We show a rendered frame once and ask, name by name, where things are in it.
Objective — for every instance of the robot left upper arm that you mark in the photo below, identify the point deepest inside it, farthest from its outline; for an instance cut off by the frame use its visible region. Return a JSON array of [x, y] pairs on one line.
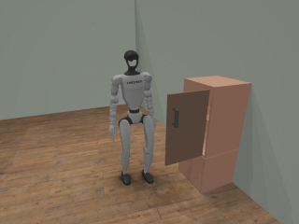
[[148, 78]]

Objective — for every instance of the right robot thigh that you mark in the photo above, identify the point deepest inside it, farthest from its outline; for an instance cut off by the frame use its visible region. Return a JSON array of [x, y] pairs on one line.
[[125, 134]]

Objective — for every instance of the robot left forearm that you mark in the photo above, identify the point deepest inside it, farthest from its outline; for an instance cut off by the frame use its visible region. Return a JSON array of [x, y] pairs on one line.
[[150, 105]]

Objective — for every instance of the robot right upper arm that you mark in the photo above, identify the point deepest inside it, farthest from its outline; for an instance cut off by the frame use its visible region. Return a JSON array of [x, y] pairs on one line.
[[115, 82]]

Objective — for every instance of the left robot hand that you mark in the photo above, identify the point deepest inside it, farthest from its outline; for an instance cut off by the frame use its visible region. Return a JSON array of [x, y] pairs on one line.
[[154, 121]]

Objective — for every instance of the cupboard door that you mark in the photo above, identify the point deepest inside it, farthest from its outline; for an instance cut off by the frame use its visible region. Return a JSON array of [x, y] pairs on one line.
[[187, 140]]

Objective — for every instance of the right robot hand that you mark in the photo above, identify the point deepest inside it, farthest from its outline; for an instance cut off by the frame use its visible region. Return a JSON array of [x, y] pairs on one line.
[[111, 129]]

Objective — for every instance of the handle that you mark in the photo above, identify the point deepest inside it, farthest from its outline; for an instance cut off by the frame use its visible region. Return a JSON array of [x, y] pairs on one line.
[[176, 117]]

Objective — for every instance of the robot right forearm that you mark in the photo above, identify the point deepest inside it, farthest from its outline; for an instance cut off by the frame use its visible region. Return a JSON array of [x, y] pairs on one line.
[[112, 111]]

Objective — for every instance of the robot left foot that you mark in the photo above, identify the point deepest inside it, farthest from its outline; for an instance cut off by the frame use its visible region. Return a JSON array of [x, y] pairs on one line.
[[147, 177]]

